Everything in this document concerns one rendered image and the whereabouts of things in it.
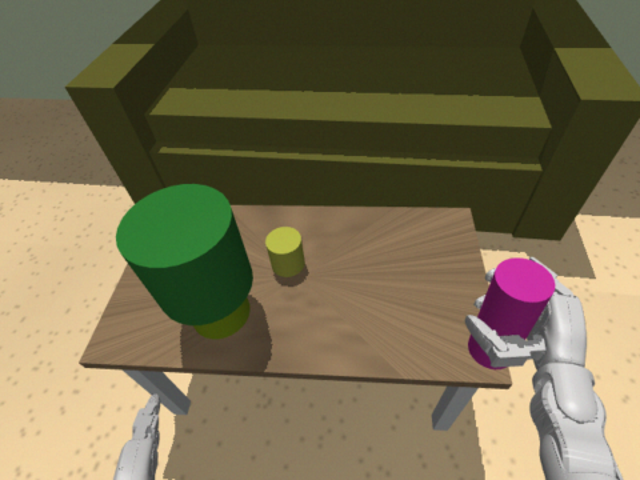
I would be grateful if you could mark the potted plant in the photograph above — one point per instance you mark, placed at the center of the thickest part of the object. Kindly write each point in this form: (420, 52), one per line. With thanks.
(184, 245)

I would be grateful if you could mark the right robot hand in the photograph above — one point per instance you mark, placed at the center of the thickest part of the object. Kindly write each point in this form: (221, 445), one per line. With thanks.
(559, 334)

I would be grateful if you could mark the coffee table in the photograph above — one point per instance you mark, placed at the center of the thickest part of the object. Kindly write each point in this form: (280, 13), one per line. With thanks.
(382, 298)

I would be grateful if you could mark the left robot hand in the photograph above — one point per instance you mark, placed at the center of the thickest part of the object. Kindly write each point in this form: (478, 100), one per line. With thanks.
(138, 459)

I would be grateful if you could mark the right robot arm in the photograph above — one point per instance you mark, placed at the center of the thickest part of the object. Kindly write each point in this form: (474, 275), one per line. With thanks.
(570, 419)

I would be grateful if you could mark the sofa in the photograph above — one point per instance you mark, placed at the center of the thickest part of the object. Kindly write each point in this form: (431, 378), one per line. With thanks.
(512, 108)

